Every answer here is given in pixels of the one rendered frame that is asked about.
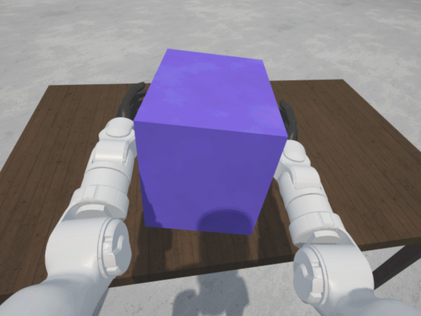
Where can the left robot upper arm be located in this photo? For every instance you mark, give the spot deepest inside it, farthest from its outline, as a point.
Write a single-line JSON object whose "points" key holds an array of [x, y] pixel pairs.
{"points": [[83, 257]]}

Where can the table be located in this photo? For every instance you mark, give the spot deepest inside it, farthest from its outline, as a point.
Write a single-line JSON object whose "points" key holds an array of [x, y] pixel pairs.
{"points": [[369, 171]]}

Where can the robot left hand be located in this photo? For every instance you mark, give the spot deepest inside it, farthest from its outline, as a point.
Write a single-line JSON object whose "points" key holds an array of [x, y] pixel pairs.
{"points": [[130, 104]]}

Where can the robot left forearm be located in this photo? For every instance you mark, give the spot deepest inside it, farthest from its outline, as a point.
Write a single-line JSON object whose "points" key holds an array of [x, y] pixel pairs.
{"points": [[108, 174]]}

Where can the robot right forearm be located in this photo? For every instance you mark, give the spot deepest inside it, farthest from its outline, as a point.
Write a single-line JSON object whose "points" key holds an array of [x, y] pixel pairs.
{"points": [[310, 214]]}

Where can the carton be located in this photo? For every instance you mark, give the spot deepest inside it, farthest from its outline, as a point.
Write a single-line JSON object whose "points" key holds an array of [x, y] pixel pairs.
{"points": [[209, 137]]}

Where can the right robot upper arm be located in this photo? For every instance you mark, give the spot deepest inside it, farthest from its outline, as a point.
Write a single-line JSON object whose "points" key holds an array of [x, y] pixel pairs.
{"points": [[337, 281]]}

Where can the robot right hand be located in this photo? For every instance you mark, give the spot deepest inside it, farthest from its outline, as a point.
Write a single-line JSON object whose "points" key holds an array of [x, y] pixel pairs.
{"points": [[289, 120]]}

